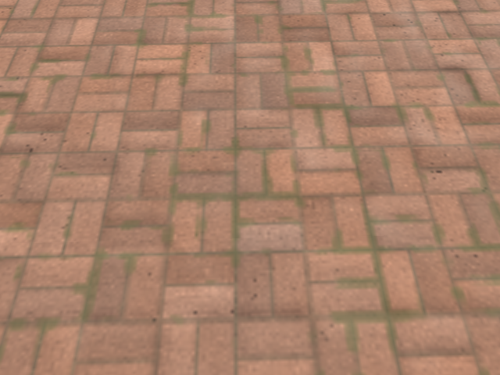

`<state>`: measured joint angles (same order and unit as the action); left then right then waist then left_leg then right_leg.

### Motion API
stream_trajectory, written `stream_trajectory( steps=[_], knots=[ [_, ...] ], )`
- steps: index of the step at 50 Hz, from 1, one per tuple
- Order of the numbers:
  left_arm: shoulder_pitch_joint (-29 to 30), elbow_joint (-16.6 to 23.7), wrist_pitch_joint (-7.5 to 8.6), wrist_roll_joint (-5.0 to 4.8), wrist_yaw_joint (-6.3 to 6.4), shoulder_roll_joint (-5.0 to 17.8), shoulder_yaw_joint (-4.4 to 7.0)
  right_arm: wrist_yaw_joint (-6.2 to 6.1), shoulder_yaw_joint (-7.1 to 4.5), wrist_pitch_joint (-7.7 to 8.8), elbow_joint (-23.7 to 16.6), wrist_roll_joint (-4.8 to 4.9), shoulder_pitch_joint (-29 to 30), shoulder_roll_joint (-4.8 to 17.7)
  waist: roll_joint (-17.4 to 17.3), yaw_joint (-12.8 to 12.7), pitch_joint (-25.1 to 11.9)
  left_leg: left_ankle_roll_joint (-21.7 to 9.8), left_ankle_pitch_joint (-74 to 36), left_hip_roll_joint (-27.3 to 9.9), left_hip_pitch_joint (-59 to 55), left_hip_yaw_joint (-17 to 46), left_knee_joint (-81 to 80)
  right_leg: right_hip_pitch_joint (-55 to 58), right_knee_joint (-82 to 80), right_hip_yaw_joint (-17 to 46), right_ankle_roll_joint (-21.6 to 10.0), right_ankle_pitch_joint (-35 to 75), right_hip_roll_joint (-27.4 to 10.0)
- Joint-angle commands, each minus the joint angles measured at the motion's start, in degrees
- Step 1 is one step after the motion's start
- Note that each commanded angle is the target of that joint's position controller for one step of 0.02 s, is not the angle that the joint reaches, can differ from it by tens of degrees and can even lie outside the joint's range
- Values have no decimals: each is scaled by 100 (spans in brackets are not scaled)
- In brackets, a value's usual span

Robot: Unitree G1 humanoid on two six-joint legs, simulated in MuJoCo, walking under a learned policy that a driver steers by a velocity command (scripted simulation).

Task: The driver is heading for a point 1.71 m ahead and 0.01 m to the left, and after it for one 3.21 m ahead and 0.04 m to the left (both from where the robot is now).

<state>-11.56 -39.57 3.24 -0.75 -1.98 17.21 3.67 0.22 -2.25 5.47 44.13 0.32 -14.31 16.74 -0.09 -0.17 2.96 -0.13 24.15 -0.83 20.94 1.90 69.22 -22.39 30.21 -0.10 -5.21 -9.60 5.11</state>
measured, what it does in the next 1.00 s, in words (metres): walks ahead: left foot, then right foot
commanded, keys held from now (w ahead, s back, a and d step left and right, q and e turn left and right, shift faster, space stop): e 0.34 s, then no key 0.02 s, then q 0.12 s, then w+q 0.38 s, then q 0.14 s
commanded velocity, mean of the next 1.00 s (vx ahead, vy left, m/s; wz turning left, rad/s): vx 0.23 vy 0.00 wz -0.07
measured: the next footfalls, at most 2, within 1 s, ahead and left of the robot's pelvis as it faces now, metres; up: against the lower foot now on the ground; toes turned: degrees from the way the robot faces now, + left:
left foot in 0.30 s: +0.33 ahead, +0.11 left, +0.00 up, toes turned -17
right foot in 0.62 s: +0.20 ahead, -0.10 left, +0.00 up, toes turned -9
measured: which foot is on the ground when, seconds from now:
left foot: up 0.00-0.28, down 0.30-0.64, up 0.66-0.98, down 1.00-1.00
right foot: down 0.00-0.30, up 0.32-0.60, down 0.62-1.00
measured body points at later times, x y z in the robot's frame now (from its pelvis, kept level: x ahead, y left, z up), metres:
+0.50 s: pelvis +0.18 +0.04 +0.01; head +0.22 +0.05 +0.45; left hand +0.40 +0.28 -0.11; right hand +0.27 -0.25 -0.09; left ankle +0.29 +0.12 -0.73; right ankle +0.11 -0.08 -0.68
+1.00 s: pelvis +0.34 +0.05 -0.01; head +0.37 +0.06 +0.44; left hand +0.34 +0.35 -0.13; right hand +0.56 -0.20 -0.08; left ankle +0.45 +0.16 -0.73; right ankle +0.17 -0.09 -0.73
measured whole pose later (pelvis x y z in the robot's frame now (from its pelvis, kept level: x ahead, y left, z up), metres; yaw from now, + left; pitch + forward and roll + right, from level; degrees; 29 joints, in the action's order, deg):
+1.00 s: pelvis +0.34 +0.05 -0.01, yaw +0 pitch +2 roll -1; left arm -22.3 -46.3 2.3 -1.2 1.6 17.4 4.5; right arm 3.4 -3.6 1.3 35.5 0.8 -5.0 17.7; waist -1.2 -4.8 1.3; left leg -2.7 6.1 -1.0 29.6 -1.6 34.2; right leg 0.9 26.6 -8.6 4.4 -26.9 -5.5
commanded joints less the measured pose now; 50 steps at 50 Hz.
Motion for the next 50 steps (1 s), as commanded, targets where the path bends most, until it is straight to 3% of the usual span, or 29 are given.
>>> stream_trajectory(
  steps=[1, 4, 7, 11, 14, 15, 16, 17, 18, 19, 20, 22, 24, 25, 27, 28, 30, 31, 32, 33, 34, 36, 37, 38, 40, 44, 47, 49, 50],
  knots=[
    [-125, 451, 10, 76, 99, 674, 175, -35, -223, 114, -633, -113, 228, 793, 75, 73, -541, 188, -261, -381, 1454, 268, -220, 1465, -1274, 1926, -1198, 3083, -1533],
    [-7, 418, -30, 69, 199, 914, 251, -116, -142, -78, -602, -132, 77, 503, 233, 222, -575, 501, -697, -175, 1036, 10, -1299, 694, -1260, 1279, -1102, 4065, -1186],
    [-115, 325, -199, -38, 324, 967, 286, -126, -82, -126, -664, -122, 488, 383, 506, 44, -871, 591, -1900, 151, 493, -55, -2551, 501, -984, 1005, -707, 3635, -818],
    [-310, 251, -389, -53, 411, 908, 278, -40, -130, -134, -809, -49, 1013, 524, 650, -159, -954, 521, -2319, 341, 312, 210, -3581, 887, -578, 1667, -457, 2384, -936],
    [-2, 369, -416, -29, 441, 780, 245, -19, -246, -49, -739, -95, 665, 702, 756, 147, -872, 250, -2480, 238, -100, 349, -4369, 1118, 67, 2232, -241, 1651, -901],
    [-11, 429, -397, 1, 429, 594, 190, -51, -285, -3, -722, -163, 465, 828, 586, 216, -1027, 35, -3276, -150, -727, 506, -4667, 959, 621, 2122, -32, 1098, -614],
    [-222, 512, -370, 115, 418, 273, 84, -126, -323, -19, -777, -257, 236, 1119, -347, 160, -1502, -393, -5167, -1308, -1868, 1493, -4516, 283, 1961, 1487, 264, -884, -90],
    [-1197, 531, -366, 20, 381, 256, 53, -124, -356, -141, -687, -354, 122, 1232, -1825, -314, -2020, -1554, -5578, -2554, -2851, 3340, -4611, -869, 3125, 1068, 542, -3339, 405],
    [-1370, 285, -406, 3, 373, 822, 175, -120, -315, -206, -792, -169, 327, 919, -1284, -248, -1884, -1700, -4199, -2488, -2542, 3597, -4743, -1120, 3856, 1106, 753, -2999, -63],
    [-808, 243, -499, -26, 403, 1061, 254, -122, -216, -247, -860, -151, 448, 587, -768, -17, -1412, -1432, -3457, -1978, -2076, 2739, -4747, -1169, 4153, 988, 865, -2577, -183],
    [-550, 222, -600, -4, 455, 943, 245, -99, -155, -304, -851, -183, 586, 485, -462, -14, -1203, -1225, -2826, -1595, -1618, 2251, -4851, -1065, 4143, 894, 920, -2295, -231],
    [-438, 247, -686, 60, 461, 585, 149, -62, -70, -364, -785, -171, 923, 390, -600, -168, -749, -1089, -2222, -1126, -638, 1616, -5149, -494, 3469, 802, 974, -1938, -381],
    [-500, 176, -629, 120, 419, 171, 7, -6, -53, -386, -713, -153, 1059, 305, -884, -230, -700, -968, -2248, -689, -321, 1109, -5217, 219, 2046, 362, 994, -1862, -438],
    [-402, 185, -579, 148, 400, 127, -22, 0, -102, -409, -661, -103, 896, 432, -991, -125, -800, -1011, -1779, -635, -439, 1147, -5243, 412, 1485, 255, 977, -1800, -425],
    [-295, 173, -508, 100, 352, 335, 34, -22, -223, -480, -621, 3, 634, 806, -1108, 4, -855, -1139, -371, -743, -551, 1554, -5395, 667, 692, 110, 877, -1394, -305],
    [-362, 127, -472, 77, 328, 428, 68, -48, -262, -519, -624, 64, 600, 932, -1081, -50, -810, -1144, 270, -791, -426, 1744, -5506, 901, 255, 27, 761, -1059, -261],
    [-478, 36, -369, 105, 300, 409, 77, -107, -247, -561, -604, 117, 564, 859, -905, -222, -592, -922, 1078, -654, 184, 1875, -5617, 1573, -449, -69, 449, -682, -244],
    [-670, 17, -302, 150, 318, 482, 92, -116, -202, -535, -625, 117, 631, 692, -739, -365, -612, -673, 1218, -509, 687, 1780, -5391, 2110, -563, 173, 243, -872, -573],
    [-1122, -89, -239, 249, 353, 789, 173, -106, -134, -474, -808, 111, 992, 402, -46, -601, -552, -297, 1028, -59, 1552, 1135, -4524, 2518, -927, 981, -135, -1857, -1322],
    [-1368, -211, -187, 251, 336, 1073, 275, -90, -105, -374, -1004, 147, 1250, 234, 1063, -685, -355, -73, 471, 569, 2179, 109, -3090, 2396, -1743, 2357, -603, -3098, -2176],
    [-1026, -147, -99, 264, 348, 1097, 290, -70, -202, -298, -1063, 148, 1244, 514, 1279, -582, 76, -90, 347, 232, 2567, 323, -2131, 2129, -2108, 3057, -887, -3065, -2735],
    [-604, -58, 73, 126, 423, 615, 175, -9, -292, -263, -792, 132, 688, 597, 952, -245, 110, -112, -222, 57, 2937, 575, -1384, 2515, -2031, 2375, -611, -2037, -2456],
    [-614, -86, 111, 60, 423, 541, 160, 20, -287, -259, -762, 103, 645, 527, 854, -255, 132, -74, -481, -56, 3094, 593, -1289, 2718, -2018, 1999, -497, -1404, -2386],
    [-656, -122, 129, 57, 418, 507, 148, 58, -261, -257, -766, 91, 717, 415, 724, -298, 151, -23, -738, -117, 3066, 506, -1277, 2734, -2029, 1586, -417, -761, -2288],
    [-696, -161, 134, 103, 385, 539, 168, 144, -202, -277, -853, 97, 899, 251, 644, -361, 104, 110, -1186, -181, 2674, 166, -1572, 2492, -2089, 875, -337, -86, -2070],
    [-758, -271, 78, 51, 338, 829, 259, 289, -98, -322, -1154, 94, 1380, 110, 700, -503, 289, 119, -1609, -230, 1691, -287, -2692, 1865, -2003, -35, -233, 582, -1894],
    [-735, -313, -25, -36, 359, 1097, 339, 365, -196, -353, -1272, 64, 1220, 368, 787, -304, 98, -91, -1434, 14, 841, -625, -3096, 1768, -1272, -362, -68, 2399, -1992],
    [-599, -251, -35, -109, 398, 1072, 332, 333, -411, -384, -1020, 22, 187, 729, 596, 291, -564, -380, -1919, 447, -631, -802, -3644, 1570, 216, -760, 233, 3793, -1751],
    [-724, -235, 21, -55, 384, 908, 272, 220, -562, -438, -871, 29, -459, 1039, 293, 623, -948, -600, -2613, 466, -1837, -544, -3852, 850, 1405, -894, 514, 3197, -1489]
  ],
)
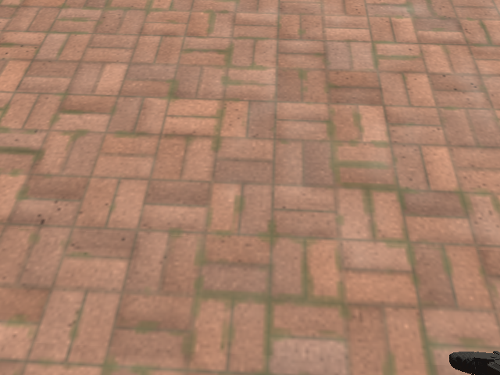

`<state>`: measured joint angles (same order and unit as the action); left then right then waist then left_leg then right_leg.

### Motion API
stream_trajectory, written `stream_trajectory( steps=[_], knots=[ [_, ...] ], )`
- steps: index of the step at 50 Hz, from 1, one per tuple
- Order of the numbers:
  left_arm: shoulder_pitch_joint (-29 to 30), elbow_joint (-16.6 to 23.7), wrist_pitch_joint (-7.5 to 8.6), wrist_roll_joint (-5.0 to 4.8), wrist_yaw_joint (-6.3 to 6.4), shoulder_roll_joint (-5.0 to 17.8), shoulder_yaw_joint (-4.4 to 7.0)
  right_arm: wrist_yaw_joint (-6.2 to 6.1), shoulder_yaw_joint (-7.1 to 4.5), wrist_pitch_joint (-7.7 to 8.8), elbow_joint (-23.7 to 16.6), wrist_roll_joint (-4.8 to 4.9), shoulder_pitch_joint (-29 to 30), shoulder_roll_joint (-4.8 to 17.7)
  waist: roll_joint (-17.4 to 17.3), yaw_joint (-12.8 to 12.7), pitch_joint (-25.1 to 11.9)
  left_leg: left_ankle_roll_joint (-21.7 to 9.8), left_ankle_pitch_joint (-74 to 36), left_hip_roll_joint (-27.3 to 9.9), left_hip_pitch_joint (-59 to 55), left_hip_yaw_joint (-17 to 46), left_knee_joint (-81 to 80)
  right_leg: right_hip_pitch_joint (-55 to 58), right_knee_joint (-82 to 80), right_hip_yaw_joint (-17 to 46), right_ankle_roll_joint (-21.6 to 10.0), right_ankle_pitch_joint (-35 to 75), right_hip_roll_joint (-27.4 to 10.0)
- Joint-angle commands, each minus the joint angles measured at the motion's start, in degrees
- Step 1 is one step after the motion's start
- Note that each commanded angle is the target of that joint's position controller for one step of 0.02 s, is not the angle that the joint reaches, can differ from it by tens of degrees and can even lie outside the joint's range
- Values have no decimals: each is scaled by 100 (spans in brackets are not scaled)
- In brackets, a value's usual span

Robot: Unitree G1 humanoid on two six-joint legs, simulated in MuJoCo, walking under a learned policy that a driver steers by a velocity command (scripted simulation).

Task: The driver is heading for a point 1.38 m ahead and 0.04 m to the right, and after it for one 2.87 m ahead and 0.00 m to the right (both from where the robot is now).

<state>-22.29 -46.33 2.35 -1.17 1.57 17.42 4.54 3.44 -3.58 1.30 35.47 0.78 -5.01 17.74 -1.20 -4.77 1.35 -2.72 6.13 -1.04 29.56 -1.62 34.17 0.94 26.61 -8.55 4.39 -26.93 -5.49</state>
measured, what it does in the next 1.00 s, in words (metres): walks ahead: right foot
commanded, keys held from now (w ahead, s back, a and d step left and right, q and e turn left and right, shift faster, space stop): q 0.28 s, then e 0.22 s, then w+e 0.50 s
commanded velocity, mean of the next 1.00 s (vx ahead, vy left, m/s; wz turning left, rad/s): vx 0.20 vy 0.00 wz -0.01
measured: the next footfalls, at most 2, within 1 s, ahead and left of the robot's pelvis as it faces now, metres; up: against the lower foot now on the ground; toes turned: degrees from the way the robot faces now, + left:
right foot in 0.44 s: +0.23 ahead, -0.11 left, +0.00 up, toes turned +13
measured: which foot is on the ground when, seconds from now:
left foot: down 0.00-1.00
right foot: down 0.00-0.00, up 0.02-0.42, down 0.44-0.68, up 0.70-1.00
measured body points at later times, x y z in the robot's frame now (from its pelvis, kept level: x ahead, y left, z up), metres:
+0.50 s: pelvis +0.12 +0.00 +0.01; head +0.13 -0.01 +0.46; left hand +0.20 +0.28 -0.08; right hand +0.32 -0.21 -0.09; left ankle +0.11 +0.10 -0.72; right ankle +0.19 -0.12 -0.72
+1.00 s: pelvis +0.28 -0.05 +0.00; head +0.32 -0.05 +0.45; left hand +0.55 +0.16 -0.06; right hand +0.23 -0.34 -0.12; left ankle +0.11 +0.11 -0.72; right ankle +0.40 -0.17 -0.70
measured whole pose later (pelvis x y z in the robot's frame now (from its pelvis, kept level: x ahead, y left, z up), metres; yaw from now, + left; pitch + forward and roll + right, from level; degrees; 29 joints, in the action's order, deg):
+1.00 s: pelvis +0.28 -0.05 +0.00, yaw -5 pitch +3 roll +1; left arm -4.2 -31.0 1.6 -1.6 -3.3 16.6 2.2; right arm -0.3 -4.3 2.9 47.9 1.2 -23.5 18.5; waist 0.7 6.4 1.8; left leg 3.6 25.4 -3.8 -4.4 -8.2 19.4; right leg -34.2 39.4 -1.9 -2.5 -10.5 -2.3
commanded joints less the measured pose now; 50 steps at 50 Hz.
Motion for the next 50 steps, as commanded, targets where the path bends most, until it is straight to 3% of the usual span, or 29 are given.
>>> stream_trajectory(
  steps=[1, 2, 3, 4, 5, 7, 9, 11, 14, 17, 20, 21, 22, 23, 24, 26, 29, 32, 33, 34, 35, 36, 37, 38, 41, 45, 48, 49, 50],
  knots=[
    [165, 656, 157, 363, -20, 175, -34, -284, -508, -86, 19, -8, -1742, 1543, -1345, 873, -1321, -921, -3106, -1042, -4149, 1840, -250, -3130, 3941, -83, -48, -81, 159],
    [-284, 762, 228, 236, -59, 323, -98, -227, -463, -19, -315, -122, -1579, 1710, -1647, 757, -2712, -2186, -2357, -2281, -4809, 4522, -999, -3835, 5445, 1123, 78, -1464, 840],
    [257, 722, 228, 38, -69, 856, 49, -181, -387, 15, -369, -95, -1339, 1292, -651, 1031, -2348, -1940, -1781, -1915, -4380, 3826, -1234, -4085, 5569, 1537, 3, -886, 506],
    [622, 864, 221, -16, -38, 844, 28, -194, -319, 49, -312, -30, -1062, 1053, -505, 898, -1536, -1663, -1382, -1584, -3724, 3096, -1247, -4340, 5281, 1365, -115, -415, 347],
    [681, 789, 185, 75, 46, 777, 21, -222, -283, 48, -313, 8, -794, 922, -41, 714, -1106, -1410, -1257, -1296, -2997, 2683, -1299, -4218, 4893, 1355, -131, -27, 130],
    [616, 788, 58, 177, 97, 852, 68, -268, -247, -1, -397, -90, -394, 842, -195, 383, -781, -1311, -1649, -1021, -1779, 2240, -1499, -3502, 4356, 1376, -134, 292, 61],
    [466, 739, -9, 216, 96, 648, 17, -301, -264, 2, -389, -151, -255, 845, -273, 243, -824, -1358, -2226, -908, -1307, 1998, -1511, -3155, 3867, 1266, -61, 403, 193],
    [606, 779, -48, 247, 120, 536, -26, -359, -291, -28, -340, -108, -278, 911, -251, 261, -894, -1353, -2270, -838, -1222, 1958, -1463, -3130, 3298, 1269, 33, 596, 313],
    [956, 881, -109, 227, 94, 473, -64, -462, -307, -166, -333, -25, -244, 935, -335, 356, -928, -1184, -1008, -669, -1125, 2121, -1473, -3027, 2609, 1368, 91, 1105, 440],
    [1078, 875, -136, 170, 29, 421, -102, -479, -199, -230, -272, -84, -206, 685, -515, 460, -877, -1045, -255, -657, -1052, 2017, -1451, -2674, 2007, 1304, 62, 1443, 350],
    [1172, 921, -66, 186, -55, 269, -154, -384, 1, -194, -71, -167, -293, 280, -541, 491, -841, -952, -218, -702, -1022, 1929, -1165, -1878, 1079, 1222, -105, 1509, 274],
    [1094, 894, -29, 200, -88, 181, -171, -354, 75, -169, 3, -178, -299, 150, -504, 386, -803, -794, -111, -605, -959, 1793, -1024, -1391, 352, 1114, -213, 1920, 336],
    [1199, 957, -8, 271, -96, 278, -165, -331, 129, -118, 150, -218, -637, 28, -360, 465, -701, -490, 216, -397, -935, 1676, -922, -1063, -170, 1334, -349, 2519, 214],
    [1358, 1111, -10, 317, -59, 729, -94, -332, 130, -66, 207, -335, -984, 58, 289, 789, -644, -162, 956, 14, -893, 1345, -484, -935, -251, 2071, -625, 3669, -400],
    [1690, 1099, -40, 336, -49, 775, -95, -338, 93, -38, 285, -301, -1416, 97, 1013, 1229, -652, 89, 1394, 296, -1204, 890, -578, -1345, -213, 2322, -1076, 3261, -584],
    [1538, 1088, -86, 204, -95, 525, -104, -406, -3, -99, 218, -261, -650, 485, 876, 725, -433, 217, 1278, 348, -1573, 656, -504, -1934, -472, 2304, -1005, 1264, -187],
    [1121, 1032, -112, 105, -65, 716, -42, -433, -23, -126, 126, -171, -502, 321, 1038, 637, -25, 90, 2152, 467, -1294, 308, -196, -2273, -787, 2750, -1134, -1106, -129],
    [1059, 1147, -122, 34, -13, 658, -21, -366, -42, 145, 172, -99, -665, 140, 1068, 732, 28, -36, 1994, 330, -1504, 339, -331, -2408, -789, 3203, -1308, -1361, -151],
    [1253, 1276, -123, 11, -7, 576, -34, -346, -78, 232, 221, -85, -826, 189, 870, 849, 9, -146, 2068, 138, -1860, 552, -636, -2688, -520, 3034, -1219, -1137, 20],
    [1536, 1465, -105, -7, -9, 409, -73, -343, -145, 297, 298, -79, -1118, 354, 414, 1005, 12, -348, 2428, -272, -2402, 1120, -1116, -3268, 157, 2558, -1002, -719, 368],
    [1766, 1656, -57, -42, -21, 161, -131, -349, -232, 326, 449, -83, -1610, 628, -334, 1135, -2, -708, 3032, -988, -3125, 2219, -1789, -4127, 1358, 1779, -732, -223, 833],
    [1911, 1842, -2, -72, -60, 245, -127, -328, -325, 335, 548, -89, -1708, 922, -897, 1095, 365, -1232, 2943, -1981, -3347, 3433, -2224, -5037, 2275, 1433, -676, -260, 732],
    [1886, 1840, 48, -62, -84, 427, -64, -365, -294, 356, 553, -103, -1739, 744, -571, 1074, 474, -1467, 2204, -2269, -3445, 3560, -2136, -5456, 3078, 1614, -633, -375, 422],
    [1731, 1777, 75, -65, -121, 401, -51, -405, -254, 369, 571, -75, -1765, 581, -298, 1017, 385, -1410, 1573, -2186, -3718, 3194, -2059, -5703, 3484, 1728, -611, -195, 336],
    [1861, 1815, 63, -67, -276, 245, -104, -419, -200, 304, 612, -63, -1517, 494, -343, 980, 320, -891, 125, -1643, -3735, 1665, -2198, -5604, 3298, 1443, -499, 609, 77],
    [2200, 1966, 59, -55, -496, -40, -244, -416, -221, 244, 750, -35, -1381, 774, -441, 1040, 262, -568, -642, -1133, -2793, 252, -2279, -4080, 1963, 748, -404, 1691, 142],
    [2081, 1998, 7, -55, -515, 254, -131, -386, -292, 250, 851, 55, -1452, 1103, -589, 854, 107, -417, -1844, -1260, -2655, -134, -1955, -3022, 1368, 391, -635, 1751, 454],
    [1876, 1972, -23, -35, -497, 405, -49, -390, -316, 249, 872, 87, -1446, 1182, -619, 663, -52, -330, -2784, -1286, -2719, -315, -1533, -2605, 1200, 276, -783, 1684, 631],
    [1355, 1838, -57, -18, -472, 578, 66, -402, -323, 241, 879, 115, -1413, 1212, -536, 305, -348, -193, -3540, -1210, -2625, -592, -749, -1806, 905, 151, -969, 1830, 850]
  ],
)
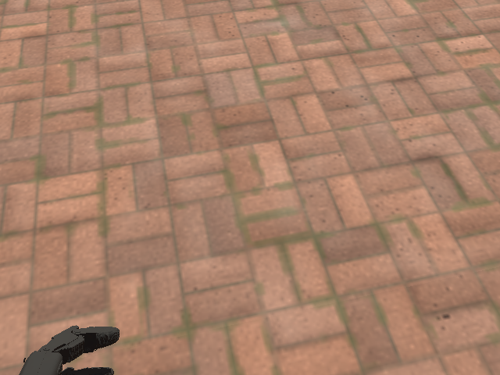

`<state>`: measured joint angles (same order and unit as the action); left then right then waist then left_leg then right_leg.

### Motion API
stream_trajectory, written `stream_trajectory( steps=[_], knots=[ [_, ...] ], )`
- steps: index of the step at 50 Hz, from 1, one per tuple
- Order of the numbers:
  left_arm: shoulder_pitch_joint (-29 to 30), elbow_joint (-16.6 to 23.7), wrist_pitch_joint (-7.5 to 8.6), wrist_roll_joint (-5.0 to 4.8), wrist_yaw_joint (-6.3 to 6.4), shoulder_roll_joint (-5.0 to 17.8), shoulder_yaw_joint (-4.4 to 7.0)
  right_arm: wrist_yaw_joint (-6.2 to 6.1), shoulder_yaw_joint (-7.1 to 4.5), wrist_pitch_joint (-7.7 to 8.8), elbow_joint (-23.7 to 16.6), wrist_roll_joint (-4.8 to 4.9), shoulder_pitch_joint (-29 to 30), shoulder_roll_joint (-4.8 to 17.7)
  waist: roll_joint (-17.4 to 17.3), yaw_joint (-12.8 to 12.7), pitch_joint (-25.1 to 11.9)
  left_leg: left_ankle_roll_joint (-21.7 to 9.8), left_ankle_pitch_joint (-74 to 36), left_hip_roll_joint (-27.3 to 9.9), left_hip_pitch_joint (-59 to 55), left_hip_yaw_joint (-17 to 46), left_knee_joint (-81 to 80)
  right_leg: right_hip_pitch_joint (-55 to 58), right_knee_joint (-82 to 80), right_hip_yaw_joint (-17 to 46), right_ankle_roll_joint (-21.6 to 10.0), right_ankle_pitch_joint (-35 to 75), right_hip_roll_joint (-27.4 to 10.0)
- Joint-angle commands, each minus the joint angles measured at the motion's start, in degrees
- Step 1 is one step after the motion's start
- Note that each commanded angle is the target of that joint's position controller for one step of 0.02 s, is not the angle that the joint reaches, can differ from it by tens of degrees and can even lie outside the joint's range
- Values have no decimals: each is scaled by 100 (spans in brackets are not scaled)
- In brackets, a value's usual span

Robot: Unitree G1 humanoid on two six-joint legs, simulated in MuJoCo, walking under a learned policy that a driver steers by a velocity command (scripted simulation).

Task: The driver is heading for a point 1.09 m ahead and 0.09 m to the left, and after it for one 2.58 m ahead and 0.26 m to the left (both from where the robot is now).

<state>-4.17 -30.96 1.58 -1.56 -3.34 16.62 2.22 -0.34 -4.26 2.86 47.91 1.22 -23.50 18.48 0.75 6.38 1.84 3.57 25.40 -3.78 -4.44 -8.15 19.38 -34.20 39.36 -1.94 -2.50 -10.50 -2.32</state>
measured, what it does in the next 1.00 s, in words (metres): walks ahead: right foot, then left foot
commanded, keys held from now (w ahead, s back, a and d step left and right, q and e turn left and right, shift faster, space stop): w+e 0.16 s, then w+q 0.84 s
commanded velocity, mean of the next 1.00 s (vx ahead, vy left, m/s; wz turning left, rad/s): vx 0.49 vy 0.00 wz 0.15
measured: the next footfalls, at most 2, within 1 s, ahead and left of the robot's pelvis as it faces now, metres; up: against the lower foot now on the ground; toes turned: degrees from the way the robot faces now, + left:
right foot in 0.04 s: +0.18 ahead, -0.11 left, +0.00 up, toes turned -3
left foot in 0.60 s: +0.52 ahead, +0.05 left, +0.00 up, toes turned +0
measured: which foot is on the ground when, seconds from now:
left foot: down 0.00-0.04, up 0.06-0.58, down 0.60-1.00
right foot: up 0.00-0.02, down 0.04-0.62, up 0.64-1.00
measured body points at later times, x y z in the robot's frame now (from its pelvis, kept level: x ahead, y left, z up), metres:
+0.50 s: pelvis +0.27 -0.05 +0.01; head +0.30 -0.06 +0.46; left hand +0.34 +0.24 -0.09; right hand +0.45 -0.30 -0.08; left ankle +0.48 +0.08 -0.68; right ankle +0.14 -0.11 -0.72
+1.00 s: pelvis +0.59 -0.05 +0.01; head +0.63 -0.04 +0.46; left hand +0.77 +0.23 -0.05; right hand +0.70 -0.33 -0.10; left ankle +0.48 +0.05 -0.72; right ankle +0.78 -0.16 -0.70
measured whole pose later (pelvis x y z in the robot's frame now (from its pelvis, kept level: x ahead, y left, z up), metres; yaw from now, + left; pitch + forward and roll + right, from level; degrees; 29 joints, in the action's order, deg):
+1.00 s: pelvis +0.59 -0.05 +0.01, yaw +13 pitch +2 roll +1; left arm -4.2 -35.7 6.2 -0.2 -0.7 16.7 1.0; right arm -0.6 -3.9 1.9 42.0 1.6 -20.2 17.4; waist 1.9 4.8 1.0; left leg -2.3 20.8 6.4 6.5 11.5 25.7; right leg -31.5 29.6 6.2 3.2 0.2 -1.4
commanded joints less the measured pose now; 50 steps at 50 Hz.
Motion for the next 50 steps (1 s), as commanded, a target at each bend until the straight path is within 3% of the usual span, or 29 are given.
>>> stream_trajectory(
  steps=[1, 2, 3, 4, 5, 6, 7, 8, 10, 13, 18, 24, 26, 27, 28, 29, 30, 31, 32, 33, 34, 35, 36, 37, 39, 41, 43, 46, 50],
  knots=[
    [-1307, 64, -39, 11, 90, 948, 475, -41, -211, 107, -384, 33, 335, 1016, -580, -1223, -819, -670, -5599, -790, 1327, -96, 1819, 3009, -435, -457, -500, 276, 734],
    [-2260, -108, -120, -34, 213, 1300, 626, -48, -99, 150, -528, -160, 363, 722, 73, -1653, -1216, -409, -3467, -559, 2766, -118, 3648, 4553, -487, 722, -830, 83, 49],
    [-2004, 40, -42, 12, 223, 1966, 626, 14, 139, 284, -934, -269, -84, -15, 1574, -916, -2003, -153, 919, 524, 4548, 640, 5587, 5602, -1719, 4578, -1905, -1536, -1613],
    [-2090, 101, 56, 20, 179, 1429, 519, 62, -4, 418, -964, -26, 597, 694, 780, -1409, -2117, -223, 545, 390, 5091, 1535, 6103, 5471, -2517, 5247, -1896, -2517, -1685],
    [-1808, 17, 140, 76, 176, 1185, 430, 77, -49, 482, -1099, 138, 962, 847, 643, -1272, -1153, -339, -61, 148, 5451, 1401, 5933, 4771, -2550, 4424, -1642, -2228, -1546],
    [-1461, 40, 189, 82, 171, 1045, 382, 32, -7, 515, -1069, 43, 1000, 760, 200, -1023, -734, -384, -554, -99, 5127, 1373, 5475, 3905, -2499, 3724, -1488, -1429, -1284],
    [-1119, 82, 204, 129, 163, 940, 347, -10, -24, 505, -993, -97, 944, 730, 109, -768, -508, -365, -831, -246, 4697, 1383, 5029, 3192, -2463, 3145, -1359, -617, -1011],
    [-911, 138, 216, 207, 170, 837, 309, -6, -44, 444, -942, -146, 822, 731, 235, -553, -436, -363, -1028, -339, 4319, 1437, 4812, 2721, -2562, 2781, -1302, -190, -798],
    [-800, 36, 283, 200, 202, 637, 243, 27, -8, 307, -728, -159, 564, 564, 319, -422, -475, -250, -1272, -389, 4020, 1247, 4516, 2345, -2719, 2241, -1329, 633, -731],
    [-1079, -267, 363, 173, 247, 693, 233, 19, 50, 191, -772, -173, 1016, 370, 261, -578, -188, -92, -2079, -408, 4284, 1128, 3760, 2180, -2919, 1585, -1243, 1239, -645],
    [-1416, -637, 392, 158, 317, 818, 237, 141, 137, 262, -931, -58, 1924, 189, 229, -991, 99, -245, -3716, -217, 4174, 974, 2076, 2436, -3141, 916, -819, 993, -560],
    [-1849, -1093, 283, 155, 346, 872, 281, 389, 199, 312, -1286, 13, 2653, 97, 59, -1250, 385, -565, -3103, 63, 4807, 980, 1240, 3885, -2839, 606, -763, 1820, -1009],
    [-1841, -1139, 198, 150, 387, 916, 295, 473, 198, 332, -1375, -3, 2644, 100, 139, -1161, 241, -720, -2535, 255, 4643, 776, 1118, 4236, -2427, 452, -683, 3067, -1074],
    [-1782, -1118, 162, 158, 420, 976, 303, 487, 167, 328, -1376, -22, 2495, 167, 265, -1044, 26, -819, -2228, 444, 4259, 568, 1136, 4305, -2079, 347, -611, 4239, -1042],
    [-1752, -1092, 119, 170, 463, 1050, 313, 474, 95, 307, -1332, -44, 2190, 307, 429, -866, -298, -932, -1916, 671, 3735, 359, 1219, 4377, -1556, 265, -539, 5482, -997],
    [-1654, -1057, 66, 184, 501, 1106, 311, 435, -36, 290, -1201, -45, 1483, 558, 481, -461, -747, -1104, -1906, 864, 2763, 272, 1129, 4189, -611, 131, -433, 6194, -885],
    [-1500, -960, 77, 194, 544, 1102, 283, 358, -174, 267, -1057, -33, 548, 864, 344, 69, -1250, -1415, -2403, 558, 1119, 815, 982, 3173, 700, -21, -225, 5597, -750],
    [-2030, -719, 225, 287, 482, 539, 91, 296, -346, 239, -1006, -98, -187, 1515, -925, -38, -2164, -2541, -2218, -1080, -1539, 3573, 1129, 552, 3257, -139, 309, 2084, 115],
    [-2052, -777, 413, 309, 385, 511, 10, 263, -260, 217, -915, 23, -332, 1109, -1131, 9, -2793, -2919, -1786, -1607, -2367, 5474, 285, -548, 4134, 708, 396, -2059, 771],
    [-1431, -573, 553, 41, 287, 872, 109, 199, -175, 166, -947, 9, -143, 822, -779, 144, -2047, -2535, -1230, -1362, -1942, 4705, 100, -1156, 4266, 1075, 302, -1721, 345],
    [-1006, -404, 638, -15, 261, 859, 72, 165, -144, 133, -1041, -7, 238, 714, -331, 25, -1338, -2310, -1283, -1161, -1043, 4035, -53, -1237, 3842, 965, 236, -1310, 72],
    [-821, -358, 669, 111, 279, 811, 79, 150, -110, 104, -1110, -22, 604, 629, 76, -228, -738, -2173, -1745, -930, -64, 3602, -246, -1055, 3233, 829, 245, -1082, -83],
    [-871, -354, 633, 219, 303, 826, 125, 131, -63, 103, -1197, -77, 831, 526, 52, -466, -435, -2122, -2240, -735, 644, 3268, -434, -702, 2852, 787, 299, -924, -223],
    [-996, -349, 574, 247, 305, 777, 125, 119, -60, 92, -1261, -115, 982, 521, -157, -638, -311, -2156, -2518, -614, 1139, 3158, -583, -416, 2652, 748, 384, -876, -254],
    [-1188, -396, 465, 271, 332, 622, 79, 82, -79, 101, -1244, -86, 1104, 563, -311, -802, -229, -2179, -3021, -454, 1822, 2743, -703, -122, 2090, 572, 584, -783, -287],
    [-834, -291, 434, 296, 359, 443, -3, 28, -139, 105, -1194, -52, 1095, 738, -361, -731, -118, -2029, -3119, -177, 2376, 2301, -734, 191, 1180, 404, 722, -96, -190],
    [-307, -202, 459, 284, 343, 314, -56, -15, -176, 68, -1091, 3, 897, 813, -414, -489, -139, -1766, -2723, 81, 2604, 2084, -613, 638, 156, 351, 751, 964, 16],
    [147, -103, 508, 146, 299, 450, -1, -46, -196, -1, -930, 61, 482, 842, -532, -278, -257, -1568, -2024, -29, 2275, 2467, -369, 976, -656, 520, 736, 1577, 233],
    [-190, -171, 569, 95, 281, 755, 192, -56, -194, -61, -928, 36, 486, 734, -740, -588, -352, -1270, -1632, -277, 1666, 3136, 453, 1486, -1083, 704, 395, 854, 169]
  ],
)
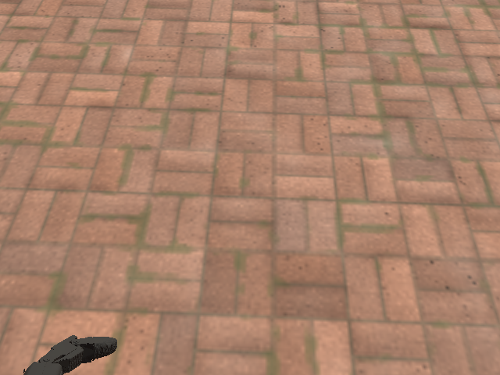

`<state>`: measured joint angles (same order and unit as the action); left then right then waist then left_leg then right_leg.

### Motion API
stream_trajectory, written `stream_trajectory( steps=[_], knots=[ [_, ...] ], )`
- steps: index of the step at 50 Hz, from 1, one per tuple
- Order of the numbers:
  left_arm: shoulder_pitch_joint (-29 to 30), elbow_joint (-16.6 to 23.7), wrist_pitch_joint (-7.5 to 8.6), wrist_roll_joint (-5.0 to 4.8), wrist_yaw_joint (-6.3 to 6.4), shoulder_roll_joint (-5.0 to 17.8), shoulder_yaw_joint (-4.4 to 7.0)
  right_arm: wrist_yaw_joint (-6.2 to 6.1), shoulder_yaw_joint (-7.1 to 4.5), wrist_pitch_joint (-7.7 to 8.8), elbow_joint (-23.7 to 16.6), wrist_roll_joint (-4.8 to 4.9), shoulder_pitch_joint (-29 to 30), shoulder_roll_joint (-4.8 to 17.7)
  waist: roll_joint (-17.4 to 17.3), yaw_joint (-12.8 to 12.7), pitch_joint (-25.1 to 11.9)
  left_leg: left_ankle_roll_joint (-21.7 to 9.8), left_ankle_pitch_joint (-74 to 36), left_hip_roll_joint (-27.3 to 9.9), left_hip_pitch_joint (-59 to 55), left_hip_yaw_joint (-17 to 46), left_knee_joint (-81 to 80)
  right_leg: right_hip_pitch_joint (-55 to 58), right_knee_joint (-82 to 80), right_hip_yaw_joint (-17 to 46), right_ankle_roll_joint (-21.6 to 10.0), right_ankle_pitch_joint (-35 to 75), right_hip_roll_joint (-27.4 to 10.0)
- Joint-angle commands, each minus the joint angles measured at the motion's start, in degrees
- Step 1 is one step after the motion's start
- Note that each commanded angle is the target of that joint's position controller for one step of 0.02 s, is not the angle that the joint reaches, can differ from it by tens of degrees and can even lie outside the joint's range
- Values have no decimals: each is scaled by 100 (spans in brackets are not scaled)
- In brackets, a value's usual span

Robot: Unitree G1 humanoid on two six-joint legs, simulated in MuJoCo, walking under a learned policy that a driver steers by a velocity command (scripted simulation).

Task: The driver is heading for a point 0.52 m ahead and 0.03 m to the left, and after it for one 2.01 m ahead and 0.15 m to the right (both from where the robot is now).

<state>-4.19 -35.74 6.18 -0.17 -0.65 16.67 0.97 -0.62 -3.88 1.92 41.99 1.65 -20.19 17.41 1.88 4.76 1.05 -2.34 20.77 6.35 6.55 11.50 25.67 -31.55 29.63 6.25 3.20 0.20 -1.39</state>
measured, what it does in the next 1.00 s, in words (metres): walks ahead: right foot, then left foot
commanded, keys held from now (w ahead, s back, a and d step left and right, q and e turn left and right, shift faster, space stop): w+q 0.50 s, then w+e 0.02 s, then e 0.48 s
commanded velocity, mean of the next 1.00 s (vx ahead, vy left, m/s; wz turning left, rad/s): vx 0.36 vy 0.00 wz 0.24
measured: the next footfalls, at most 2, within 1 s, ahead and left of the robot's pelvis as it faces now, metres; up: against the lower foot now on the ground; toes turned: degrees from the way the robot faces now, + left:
right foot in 0.04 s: +0.20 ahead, -0.14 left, +0.00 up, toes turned +6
left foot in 0.56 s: +0.42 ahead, +0.18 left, +0.00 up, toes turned +22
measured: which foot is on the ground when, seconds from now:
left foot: down 0.00-0.04, up 0.06-0.54, down 0.56-1.00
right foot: up 0.00-0.02, down 0.04-0.58, up 0.60-1.00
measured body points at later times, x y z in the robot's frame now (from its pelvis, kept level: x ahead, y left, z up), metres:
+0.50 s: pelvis +0.26 +0.00 +0.00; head +0.29 +0.02 +0.45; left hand +0.18 +0.29 -0.12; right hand +0.56 -0.14 -0.07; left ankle +0.38 +0.17 -0.71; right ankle +0.16 -0.14 -0.73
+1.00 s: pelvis +0.43 +0.08 +0.01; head +0.47 +0.08 +0.45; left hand +0.51 +0.37 -0.10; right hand +0.62 -0.16 -0.11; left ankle +0.38 +0.16 -0.73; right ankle +0.53 -0.03 -0.71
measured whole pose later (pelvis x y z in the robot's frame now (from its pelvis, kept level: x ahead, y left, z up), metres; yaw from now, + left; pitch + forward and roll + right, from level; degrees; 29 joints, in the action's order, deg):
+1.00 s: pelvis +0.43 +0.08 +0.01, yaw +11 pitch +1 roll +2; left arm -9.7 -43.0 -1.5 -0.6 -0.9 15.6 3.2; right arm -1.5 -3.7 0.4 44.9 -0.2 -8.5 15.2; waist 1.8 0.6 2.9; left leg -2.4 14.7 0.7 8.0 -12.0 21.9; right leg -28.4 41.9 -0.7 2.4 -13.1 -4.7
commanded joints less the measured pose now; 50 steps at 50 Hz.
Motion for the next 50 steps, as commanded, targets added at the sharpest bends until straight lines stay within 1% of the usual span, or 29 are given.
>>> stream_trajectory(
  steps=[1, 2, 3, 4, 5, 6, 7, 8, 10, 12, 14, 19, 22, 24, 26, 27, 28, 29, 30, 31, 32, 33, 34, 37, 39, 41, 43, 46, 50],
  knots=[
    [-608, 216, 125, -17, 35, 840, 392, -13, -184, 32, -360, -35, 146, 681, -825, -656, -452, -526, -1289, -1101, 652, 1084, 283, 1854, -261, -174, -340, -366, 23],
    [-1297, 180, 146, 82, 77, 1094, 480, 26, -55, 54, -448, -96, 111, 317, -374, -976, -1078, -321, -881, -767, 1073, 708, 1627, 3029, -260, 491, -679, -776, -729],
    [-1852, 34, 65, 190, 88, 1598, 609, 37, 80, 115, -602, 4, -633, -96, 1369, -776, -1904, 72, 984, 28, 2859, -166, 3628, 4911, -718, 2913, -1572, -2004, -2064],
    [-1972, -26, 22, 65, 38, 1311, 576, 29, 27, 129, -575, 84, -683, 354, 1583, -832, -1816, 161, 1244, -347, 3782, -172, 4675, 4933, -1175, 4204, -1747, -3463, -2378],
    [-1710, 48, 4, 39, 56, 930, 477, 17, -89, 98, -573, 72, -170, 755, 868, -986, -1078, 200, 688, -576, 4014, -158, 5031, 4340, -1292, 3424, -1512, -3578, -2112],
    [-1444, 55, -28, 73, 69, 785, 422, 4, -115, 65, -650, -2, 239, 794, 430, -958, -635, 229, 249, -760, 3913, -356, 4995, 3714, -1276, 2528, -1334, -2742, -1862],
    [-1246, 13, -46, 99, 70, 643, 376, 12, -126, 59, -727, -62, 468, 735, 302, -876, -311, 239, -46, -907, 3785, -377, 4740, 3190, -1361, 1874, -1286, -1925, -1607],
    [-1137, -28, -39, 126, 83, 541, 341, 42, -143, 39, -760, -43, 492, 649, 450, -748, -167, 240, -230, -1056, 3562, -389, 4542, 2849, -1489, 1387, -1235, -1426, -1434],
    [-1074, -135, 4, 90, 81, 463, 339, 79, -119, -34, -758, 6, 440, 441, 573, -650, -79, 253, -361, -1144, 3318, -539, 4273, 2563, -1745, 771, -1260, -963, -1278],
    [-1109, -269, 43, 54, 72, 577, 391, 90, -84, -91, -835, -32, 616, 292, 431, -631, 25, 292, -535, -1194, 3443, -577, 3910, 2525, -1924, 404, -1367, -528, -1353],
    [-1145, -398, 39, 63, 79, 704, 444, 108, -56, -102, -903, -60, 829, 219, 285, -649, 65, 341, -884, -1238, 3618, -574, 3426, 2671, -2004, 75, -1430, -107, -1430],
    [-1196, -641, -46, 20, 120, 900, 493, 276, 15, -15, -1029, -40, 1571, 90, 159, -880, 222, 252, -2131, -1165, 3284, -963, 1894, 2853, -2044, -908, -1233, 322, -1283],
    [-1397, -813, -120, -55, 121, 1036, 536, 372, 26, -3, -1199, -13, 2000, 91, 131, -985, 376, 96, -2056, -1093, 3178, -1190, 1343, 3207, -1966, -1191, -1139, 526, -1395],
    [-1415, -879, -187, -114, 123, 1147, 575, 419, -20, -11, -1295, -23, 2074, 190, 177, -895, 360, -93, -1618, -943, 2968, -1386, 1109, 3496, -1647, -1388, -1043, 1478, -1469],
    [-1486, -940, -248, -185, 150, 1302, 617, 410, -123, -40, -1277, -83, 1720, 359, 336, -596, -7, -356, -1029, -551, 2081, -1655, 1003, 3578, -794, -1544, -976, 3440, -1479],
    [-1439, -971, -284, -202, 157, 1286, 588, 372, -251, -42, -1098, -109, 967, 550, 221, -109, -371, -542, -1318, -321, 1005, -1682, 588, 3333, 174, -1650, -864, 3967, -1333],
    [-1458, -970, -258, -150, 164, 1101, 494, 265, -379, -55, -867, -135, 124, 808, 6, 321, -801, -716, -2194, -434, -552, -1329, 323, 2396, 1391, -1719, -650, 3291, -1101],
    [-1924, -707, -170, 151, 74, 339, 218, 148, -431, -38, -795, -251, -185, 1449, -1552, -81, -1600, -1536, -3907, -2273, -3011, 1193, 593, -91, 3693, -1651, -237, -1946, -264],
    [-2073, -920, -75, -16, 13, 607, 195, 151, -336, -8, -935, -252, -282, 1221, -1330, 114, -2907, -2294, -4261, -3255, -3231, 2900, -32, -415, 5013, -392, -136, -3882, 221],
    [-1438, -851, -82, -263, -3, 1076, 359, 185, -230, 23, -886, -271, -22, 914, -673, 260, -2265, -1978, -4885, -2971, -2531, 1746, -67, -591, 5126, 13, -171, -3517, -53],
    [-1096, -718, -97, -303, 19, 932, 314, 192, -177, 72, -776, -228, 260, 743, -580, 64, -1446, -1656, -5016, -2648, -1732, 794, -100, -727, 4685, -100, -201, -3215, -272],
    [-1036, -793, -142, -199, 73, 824, 308, 195, -123, 113, -691, -182, 570, 554, -348, -166, -983, -1403, -4748, -2368, -1001, 328, -296, -615, 4217, -179, -168, -2921, -453],
    [-1169, -866, -237, -141, 106, 831, 344, 197, -84, 144, -672, -186, 827, 424, -461, -392, -752, -1281, -4639, -2212, -372, -29, -544, -223, 3946, -178, -129, -2679, -552],
    [-1705, -1107, -506, -107, 183, 528, 335, 182, -66, 279, -519, -321, 1244, 330, -568, -768, -633, -1269, -4874, -2081, 653, -792, -1051, 650, 3542, -220, 77, -2018, -435],
    [-1488, -991, -565, -59, 230, 449, 336, 105, -90, 298, -401, -342, 1419, 402, -660, -792, -476, -1197, -4843, -2026, 709, -1188, -1166, 515, 2978, -237, 148, -1579, -433],
    [-1194, -854, -569, -35, 195, 403, 321, -4, -116, 224, -303, -315, 1434, 474, -715, -693, -442, -1095, -4510, -1930, 546, -1517, -1188, 460, 2384, -346, 143, -1018, -464],
    [-887, -705, -585, -47, 129, 364, 306, -83, -137, 127, -209, -299, 1363, 538, -692, -546, -409, -1081, -4170, -1986, 350, -1635, -1204, 431, 1938, -439, 120, -749, -477],
    [-582, -475, -655, -43, 43, 419, 337, -117, -185, -23, -66, -245, 1244, 655, -636, -410, -330, -1097, -3743, -2221, -1, -1605, -1087, 316, 1526, -552, 25, -940, -464],
    [-431, -219, -750, -40, -83, 476, 406, -130, -250, -188, 15, -103, 1243, 778, -710, -404, -237, -949, -3561, -2492, -341, -1505, -518, 301, 1056, -767, -221, -1665, -337]
  ],
)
